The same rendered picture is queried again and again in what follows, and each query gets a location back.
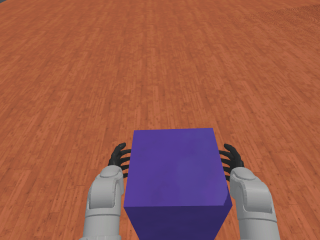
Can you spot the robot right hand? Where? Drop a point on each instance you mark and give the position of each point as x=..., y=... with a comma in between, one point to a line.
x=234, y=162

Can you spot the carton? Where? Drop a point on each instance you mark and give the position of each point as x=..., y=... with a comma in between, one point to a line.
x=176, y=187

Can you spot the left robot forearm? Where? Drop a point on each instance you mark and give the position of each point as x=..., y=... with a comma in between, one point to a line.
x=103, y=206

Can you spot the right robot forearm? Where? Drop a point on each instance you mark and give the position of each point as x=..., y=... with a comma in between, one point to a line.
x=254, y=206

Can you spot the robot left hand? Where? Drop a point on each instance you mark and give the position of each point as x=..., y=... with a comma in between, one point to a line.
x=116, y=159

